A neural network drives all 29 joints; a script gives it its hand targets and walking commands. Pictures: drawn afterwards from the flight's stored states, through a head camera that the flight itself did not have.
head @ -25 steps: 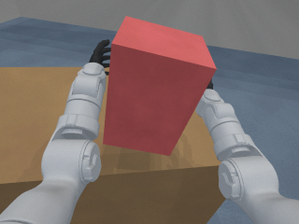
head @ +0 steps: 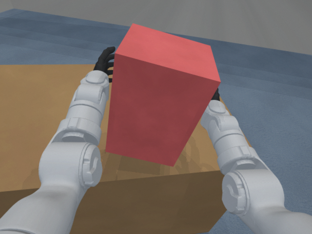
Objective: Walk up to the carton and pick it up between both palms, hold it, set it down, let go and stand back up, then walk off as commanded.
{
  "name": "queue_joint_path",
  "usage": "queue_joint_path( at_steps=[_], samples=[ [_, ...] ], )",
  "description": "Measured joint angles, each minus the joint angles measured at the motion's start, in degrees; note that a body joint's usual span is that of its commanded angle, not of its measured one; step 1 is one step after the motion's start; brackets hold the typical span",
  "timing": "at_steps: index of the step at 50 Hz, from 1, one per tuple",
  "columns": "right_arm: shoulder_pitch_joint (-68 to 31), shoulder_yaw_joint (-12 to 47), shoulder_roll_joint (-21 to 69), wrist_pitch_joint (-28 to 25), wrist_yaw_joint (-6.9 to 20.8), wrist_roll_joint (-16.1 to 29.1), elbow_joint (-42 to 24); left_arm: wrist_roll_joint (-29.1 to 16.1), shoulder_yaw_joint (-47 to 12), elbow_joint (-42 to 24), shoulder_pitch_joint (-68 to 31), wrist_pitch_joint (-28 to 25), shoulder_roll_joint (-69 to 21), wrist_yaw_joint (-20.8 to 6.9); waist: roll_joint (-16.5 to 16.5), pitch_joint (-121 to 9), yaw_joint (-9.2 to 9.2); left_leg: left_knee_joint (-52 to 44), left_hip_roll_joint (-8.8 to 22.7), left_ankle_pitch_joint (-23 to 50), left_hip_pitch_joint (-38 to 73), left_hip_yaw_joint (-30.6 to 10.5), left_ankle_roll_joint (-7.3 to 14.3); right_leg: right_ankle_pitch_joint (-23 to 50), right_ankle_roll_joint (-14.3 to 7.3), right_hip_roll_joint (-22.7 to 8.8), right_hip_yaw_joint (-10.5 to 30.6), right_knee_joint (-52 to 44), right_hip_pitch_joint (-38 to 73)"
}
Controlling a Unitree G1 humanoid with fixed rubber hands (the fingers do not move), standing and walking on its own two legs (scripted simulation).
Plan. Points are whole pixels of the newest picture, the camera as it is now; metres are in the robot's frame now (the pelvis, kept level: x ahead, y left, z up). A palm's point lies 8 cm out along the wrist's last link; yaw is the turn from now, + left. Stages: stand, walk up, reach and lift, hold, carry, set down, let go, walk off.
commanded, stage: set down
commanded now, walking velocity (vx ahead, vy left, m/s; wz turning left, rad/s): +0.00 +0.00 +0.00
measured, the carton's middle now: (154, 101) +0.41 -0.02 +0.16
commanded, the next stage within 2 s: none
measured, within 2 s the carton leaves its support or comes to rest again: neither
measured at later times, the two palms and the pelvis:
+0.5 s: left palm (103, 81) +0.47 +0.11 +0.19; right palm (206, 111) +0.39 -0.16 +0.14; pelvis +0.01 +0.01 +0.00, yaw +0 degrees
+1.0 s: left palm (106, 88) +0.47 +0.11 +0.16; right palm (205, 117) +0.38 -0.16 +0.12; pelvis +0.02 +0.01 -0.01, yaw -1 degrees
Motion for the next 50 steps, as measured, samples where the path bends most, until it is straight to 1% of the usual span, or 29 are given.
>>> queue_joint_path(
  at_steps=[13, 21, 33, 45, 50],
  samples=[
    [0.27, -3.66, 2.01, -1.77, 0.09, -2.96, 1.72, -1.77, -3.00, 6.45, -2.18, -3.22, 1.62, -0.19, -0.38, -0.68, -0.40, 1.63, -0.03, -0.95, -2.12, 0.09, 0.25, -0.44, 0.22, 0.01, 0.06, 0.64, -1.67],
    [1.86, -4.66, 2.93, -1.99, 0.00, -4.03, 0.46, -2.90, -4.65, 8.77, -2.36, -5.02, 1.84, -0.28, -0.25, -1.47, -0.91, 2.72, 0.06, -1.69, -3.82, -0.08, 0.31, -0.96, 0.31, 0.13, -0.11, 1.22, -3.10],
    [4.16, -4.49, 4.00, -1.07, -0.81, -4.67, -2.96, -4.43, -5.97, 9.96, -1.21, -7.38, 2.18, -1.04, 0.24, -2.16, -1.72, 3.77, 0.19, -2.51, -5.80, 0.28, 0.45, -1.62, 0.46, 0.27, 0.23, 2.28, -5.24],
    [6.75, -4.20, 4.92, -1.53, -1.40, -5.08, -5.35, -6.15, -7.21, 10.39, 0.58, -9.70, 2.13, -1.46, 1.15, -3.13, -1.79, 4.99, 0.21, -3.22, -7.64, 0.35, 0.60, -2.27, 0.59, 0.32, 0.29, 3.41, -7.06],
    [6.79, -4.28, 5.10, -2.02, -1.49, -5.57, -5.10, -6.36, -7.47, 10.59, 1.05, -10.58, 2.29, -1.60, 1.20, -2.88, -1.77, 5.18, 0.13, -3.37, -7.27, 0.36, 0.67, -2.48, 0.65, 0.25, 0.28, 3.71, -6.74]
  ],
)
